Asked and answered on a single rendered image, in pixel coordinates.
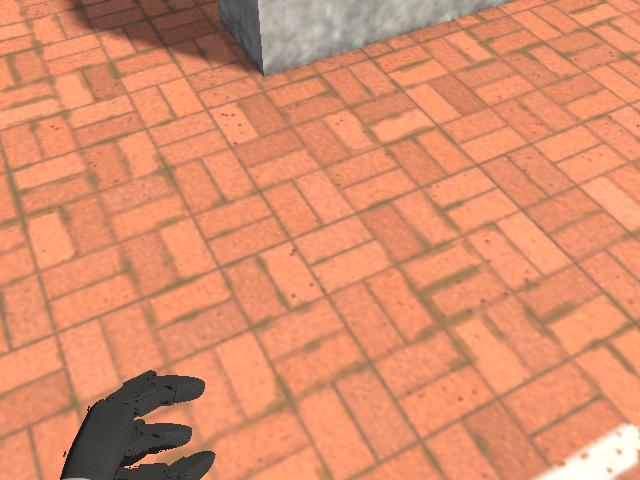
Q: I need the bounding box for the left robot hand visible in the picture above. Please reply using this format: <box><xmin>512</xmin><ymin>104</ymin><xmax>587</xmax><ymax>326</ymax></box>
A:
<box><xmin>60</xmin><ymin>370</ymin><xmax>216</xmax><ymax>480</ymax></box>

